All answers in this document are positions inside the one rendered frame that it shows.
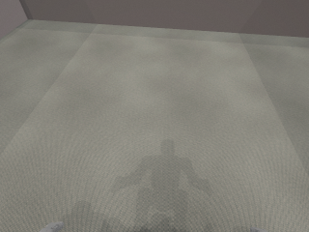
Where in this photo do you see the robot left hand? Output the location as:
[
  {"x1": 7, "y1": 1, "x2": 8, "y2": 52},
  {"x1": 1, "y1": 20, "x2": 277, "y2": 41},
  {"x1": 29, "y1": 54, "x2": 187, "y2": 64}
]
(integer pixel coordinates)
[{"x1": 40, "y1": 221, "x2": 64, "y2": 232}]

